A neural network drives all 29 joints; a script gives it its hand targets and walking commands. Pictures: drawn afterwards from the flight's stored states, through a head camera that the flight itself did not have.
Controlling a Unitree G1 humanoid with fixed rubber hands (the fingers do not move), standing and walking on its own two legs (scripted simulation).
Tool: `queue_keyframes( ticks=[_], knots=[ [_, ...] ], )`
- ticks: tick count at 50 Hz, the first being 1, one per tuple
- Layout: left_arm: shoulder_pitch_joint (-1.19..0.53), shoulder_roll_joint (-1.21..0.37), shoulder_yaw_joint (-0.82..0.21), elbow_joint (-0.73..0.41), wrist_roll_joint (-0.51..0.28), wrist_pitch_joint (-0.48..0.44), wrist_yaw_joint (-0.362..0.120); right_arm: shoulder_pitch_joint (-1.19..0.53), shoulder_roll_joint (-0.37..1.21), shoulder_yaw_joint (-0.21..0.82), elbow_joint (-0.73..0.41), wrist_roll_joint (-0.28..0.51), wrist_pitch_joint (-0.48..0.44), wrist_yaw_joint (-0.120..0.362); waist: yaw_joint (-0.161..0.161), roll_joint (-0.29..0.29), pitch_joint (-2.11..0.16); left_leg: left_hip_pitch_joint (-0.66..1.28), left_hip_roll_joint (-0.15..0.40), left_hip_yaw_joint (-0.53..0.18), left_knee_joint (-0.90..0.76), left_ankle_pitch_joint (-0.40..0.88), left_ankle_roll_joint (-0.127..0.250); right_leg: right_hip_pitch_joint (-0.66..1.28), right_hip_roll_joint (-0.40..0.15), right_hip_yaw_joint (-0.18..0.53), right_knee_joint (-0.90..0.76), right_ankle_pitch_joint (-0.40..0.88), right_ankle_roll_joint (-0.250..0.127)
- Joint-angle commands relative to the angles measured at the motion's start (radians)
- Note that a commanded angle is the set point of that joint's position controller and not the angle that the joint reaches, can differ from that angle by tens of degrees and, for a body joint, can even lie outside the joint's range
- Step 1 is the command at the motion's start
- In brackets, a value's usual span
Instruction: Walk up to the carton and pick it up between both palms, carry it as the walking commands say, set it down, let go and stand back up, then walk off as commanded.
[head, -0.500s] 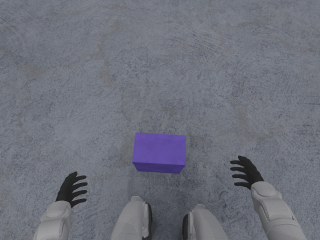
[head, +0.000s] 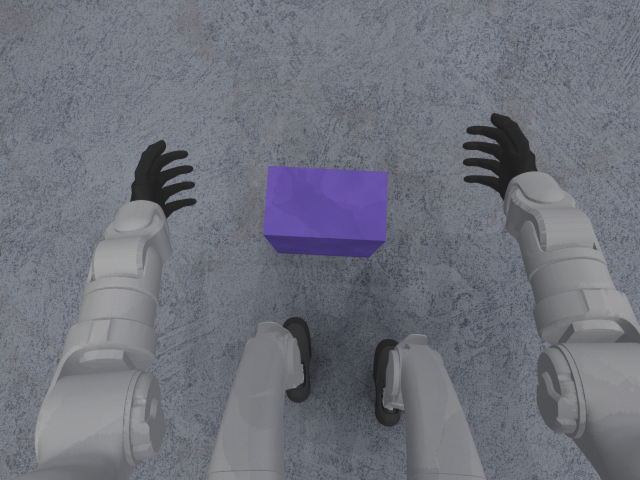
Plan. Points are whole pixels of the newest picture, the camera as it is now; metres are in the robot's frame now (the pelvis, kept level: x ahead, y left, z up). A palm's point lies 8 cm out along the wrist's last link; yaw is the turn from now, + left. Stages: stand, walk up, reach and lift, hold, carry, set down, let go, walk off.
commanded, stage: reach and lift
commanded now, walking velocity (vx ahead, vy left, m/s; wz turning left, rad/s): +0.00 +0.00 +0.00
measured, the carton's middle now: (325, 218) +0.51 +0.03 -0.51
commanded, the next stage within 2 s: none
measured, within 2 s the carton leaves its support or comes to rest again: neither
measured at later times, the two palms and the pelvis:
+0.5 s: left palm (187, 166) +0.49 +0.23 -0.17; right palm (477, 145) +0.54 -0.18 -0.16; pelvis +0.00 +0.01 +0.00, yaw +1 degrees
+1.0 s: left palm (221, 195) +0.49 +0.22 -0.31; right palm (436, 177) +0.54 -0.16 -0.30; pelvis -0.04 -0.03 -0.16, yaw +2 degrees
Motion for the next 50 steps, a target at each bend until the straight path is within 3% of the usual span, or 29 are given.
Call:
queue_keyframes(
  ticks=[1, 2, 5, 7, 10, 12, 13, 14, 15, 18, 20, 22, 24, 25, 26, 28, 29, 32, 34, 35, 37, 38, 40, 42, 43, 44, 45, 48, 50],
  knots=[
    [-0.382, 0.193, 0.030, -0.200, -0.022, -0.077, 0.031, -0.423, -0.230, -0.031, -0.162, 0.009, -0.075, -0.013, -0.004, -0.036, -1.319, 0.869, -0.082, -0.106, -0.108, 0.114, -0.086, 0.290, 0.111, 0.001, -0.133, 0.036, -0.022],
    [-0.427, 0.199, 0.016, -0.193, -0.021, -0.085, 0.034, -0.435, -0.231, -0.037, -0.135, 0.025, -0.086, -0.011, -0.013, -0.001, -1.304, 0.873, -0.076, -0.109, -0.107, 0.120, -0.083, 0.242, 0.114, 0.005, -0.136, 0.042, -0.026],
    [-0.420, 0.183, 0.060, -0.118, -0.006, -0.110, 0.040, -0.474, -0.257, -0.079, -0.102, -0.019, -0.118, -0.020, -0.021, -0.043, -1.265, 0.810, -0.084, -0.113, -0.090, 0.205, -0.087, 0.164, 0.113, -0.003, -0.126, 0.086, -0.020],
    [-0.453, 0.165, 0.051, -0.121, -0.002, -0.136, 0.049, -0.469, -0.244, -0.068, -0.056, 0.001, -0.144, -0.017, -0.004, 0.002, -1.252, 0.852, -0.085, -0.127, -0.090, 0.268, -0.090, 0.094, 0.112, 0.001, -0.121, 0.117, -0.029],
    [-0.523, 0.154, 0.074, -0.109, 0.003, -0.165, 0.054, -0.561, -0.246, -0.073, -0.044, 0.003, -0.181, -0.003, 0.006, -0.035, -1.265, 0.842, -0.084, -0.147, -0.063, 0.290, -0.089, -0.004, 0.117, -0.001, -0.111, 0.098, -0.029],
    [-0.520, 0.133, 0.066, -0.133, 0.011, -0.181, 0.060, -0.522, -0.243, -0.097, -0.031, 0.013, -0.202, 0.007, -0.014, -0.015, -1.378, 0.979, -0.080, -0.176, -0.040, 0.456, -0.083, -0.037, 0.127, -0.011, -0.104, 0.165, -0.026],
    [-0.527, 0.137, 0.066, -0.134, 0.010, -0.187, 0.057, -0.561, -0.237, -0.072, -0.078, 0.034, -0.210, 0.008, 0.011, -0.014, -1.456, 1.039, -0.083, -0.166, -0.014, 0.562, -0.072, -0.028, 0.127, -0.004, -0.106, 0.202, -0.028],
    [-0.482, 0.116, 0.063, -0.150, 0.016, -0.188, 0.054, -0.504, -0.246, -0.090, -0.042, 0.019, -0.216, 0.008, -0.012, -0.012, -1.497, 1.096, -0.074, -0.194, -0.012, 0.662, -0.082, -0.082, 0.128, -0.020, -0.104, 0.240, -0.028],
    [-0.464, 0.101, 0.056, -0.177, 0.008, -0.188, 0.049, -0.495, -0.240, -0.081, -0.099, 0.036, -0.223, 0.008, 0.000, 0.030, -1.578, 1.148, -0.078, -0.179, 0.010, 0.747, -0.077, -0.047, 0.132, -0.016, -0.105, 0.283, -0.043],
    [-0.442, 0.152, 0.069, -0.330, 0.012, -0.173, 0.051, -0.482, -0.315, -0.112, -0.211, 0.018, -0.213, -0.001, -0.021, 0.030, -1.804, 1.358, -0.064, -0.222, 0.040, 0.918, -0.073, -0.052, 0.131, -0.021, -0.106, 0.299, -0.052],
    [-0.450, 0.125, 0.042, -0.319, 0.003, -0.144, 0.053, -0.474, -0.300, -0.106, -0.187, 0.003, -0.191, 0.005, -0.032, 0.036, -1.765, 1.374, -0.057, -0.242, 0.037, 0.866, -0.079, -0.078, 0.127, -0.022, -0.101, 0.257, -0.062],
    [-0.484, 0.199, 0.070, -0.444, -0.019, -0.116, 0.058, -0.571, -0.325, -0.084, -0.411, 0.025, -0.161, -0.002, -0.011, -0.056, -1.988, 1.491, -0.057, -0.247, 0.045, 0.797, -0.059, 0.134, 0.132, -0.012, -0.099, 0.265, -0.051],
    [-0.576, 0.220, 0.078, -0.463, -0.054, -0.095, 0.068, -0.661, -0.333, -0.061, -0.500, 0.056, -0.132, -0.013, -0.008, -0.106, -2.060, 1.416, -0.069, -0.204, 0.076, 0.776, -0.041, 0.295, 0.124, -0.003, -0.066, 0.354, -0.042],
    [-0.613, 0.218, 0.081, -0.450, -0.049, -0.093, 0.064, -0.691, -0.310, -0.040, -0.466, 0.063, -0.120, -0.018, 0.000, -0.102, -2.065, 1.368, -0.076, -0.185, 0.083, 0.741, -0.044, 0.350, 0.122, 0.008, -0.054, 0.368, -0.049],
    [-0.658, 0.228, 0.062, -0.442, -0.066, -0.096, 0.071, -0.706, -0.310, -0.032, -0.473, 0.080, -0.124, -0.022, 0.009, -0.087, -2.035, 1.389, -0.078, -0.190, 0.114, 0.847, -0.043, 0.272, 0.128, -0.004, -0.026, 0.382, -0.022],
    [-0.746, 0.230, 0.023, -0.478, -0.054, -0.129, 0.071, -0.728, -0.352, -0.071, -0.449, 0.067, -0.139, -0.032, -0.021, -0.006, -1.995, 1.406, -0.059, -0.220, 0.182, 0.959, -0.048, 0.077, 0.131, 0.002, 0.006, 0.359, -0.016],
    [-0.783, 0.268, 0.008, -0.572, -0.058, -0.132, 0.088, -0.697, -0.377, -0.109, -0.466, 0.047, -0.136, -0.047, -0.062, 0.021, -2.068, 1.492, -0.055, -0.240, 0.205, 0.999, -0.055, 0.050, 0.143, -0.011, 0.029, 0.326, -0.029],
    [-0.778, 0.296, 0.023, -0.454, -0.041, -0.125, 0.094, -0.687, -0.350, -0.096, -0.333, 0.063, -0.123, -0.080, -0.058, 0.042, -1.950, 1.298, -0.063, -0.207, 0.247, 0.748, -0.064, -0.030, 0.139, -0.024, 0.086, 0.209, -0.035],
    [-0.749, 0.256, 0.046, -0.155, -0.039, -0.105, 0.071, -0.700, -0.326, -0.095, -0.136, 0.029, -0.101, -0.084, -0.089, -0.025, -1.685, 0.950, -0.076, -0.161, 0.248, 0.397, -0.059, -0.031, 0.127, -0.017, 0.105, 0.065, -0.028],
    [-0.713, 0.233, 0.058, -0.064, -0.022, -0.107, 0.061, -0.662, -0.263, -0.070, -0.045, 0.037, -0.103, -0.081, -0.043, -0.020, -1.522, 0.757, -0.087, -0.121, 0.219, 0.243, -0.063, -0.022, 0.115, -0.002, 0.103, -0.008, -0.030],
    [-0.830, 0.260, 0.055, 0.039, -0.023, -0.103, 0.051, -0.795, -0.261, -0.073, -0.004, 0.045, -0.101, -0.087, -0.047, -0.027, -1.472, 0.530, -0.088, -0.084, 0.235, 0.010, -0.064, 0.052, 0.113, -0.007, 0.150, -0.086, -0.024],
    [-0.839, 0.297, 0.067, -0.001, -0.013, -0.121, 0.050, -0.805, -0.231, -0.039, -0.015, 0.067, -0.106, -0.097, -0.010, -0.020, -1.542, 0.531, -0.095, -0.070, 0.268, 0.026, -0.068, 0.120, 0.113, 0.002, 0.184, -0.041, -0.022],
    [-0.907, 0.339, 0.038, -0.041, -0.031, -0.144, 0.060, -0.859, -0.248, -0.029, -0.067, 0.091, -0.121, -0.124, -0.002, -0.003, -1.661, 0.530, -0.097, -0.057, 0.333, 0.044, -0.062, 0.113, 0.112, -0.011, 0.249, -0.017, -0.015],
    [-0.932, 0.345, 0.015, 0.045, -0.041, -0.146, 0.067, -0.903, -0.220, 0.012, -0.023, 0.133, -0.119, -0.139, 0.028, 0.015, -1.670, 0.453, -0.091, -0.052, 0.377, 0.003, -0.064, 0.057, 0.111, -0.012, 0.307, -0.042, -0.016],
    [-0.921, 0.324, -0.007, 0.042, -0.070, -0.144, 0.070, -0.891, -0.228, 0.001, 0.014, 0.126, -0.114, -0.143, -0.008, 0.008, -1.668, 0.442, -0.089, -0.064, 0.387, -0.034, -0.065, 0.034, 0.111, -0.022, 0.327, -0.062, -0.018],
    [-0.930, 0.331, -0.010, 0.084, -0.071, -0.145, 0.073, -0.909, -0.190, 0.039, 0.017, 0.148, -0.113, -0.147, 0.022, 0.011, -1.631, 0.400, -0.096, -0.040, 0.416, 0.009, -0.056, 0.037, 0.113, -0.007, 0.328, -0.056, -0.016],
    [-0.934, 0.323, -0.015, 0.012, -0.071, -0.154, 0.077, -0.908, -0.209, 0.046, -0.038, 0.162, -0.121, -0.154, 0.029, 0.043, -1.691, 0.415, -0.094, -0.041, 0.443, 0.055, -0.060, 0.041, 0.109, -0.001, 0.357, -0.019, -0.017],
    [-0.968, 0.377, -0.029, -0.097, -0.114, -0.155, 0.101, -0.946, -0.271, 0.050, -0.151, 0.180, -0.128, -0.186, -0.003, 0.008, -1.899, 0.461, -0.091, -0.034, 0.531, 0.126, -0.057, 0.138, 0.116, -0.021, 0.442, 0.060, -0.013],
    [-0.974, 0.401, -0.036, -0.136, -0.130, -0.152, 0.112, -0.914, -0.246, 0.081, -0.167, 0.211, -0.115, -0.202, 0.015, 0.009, -1.936, 0.453, -0.086, -0.022, 0.574, 0.175, -0.056, 0.145, 0.110, -0.010, 0.471, 0.094, -0.012]
  ],
)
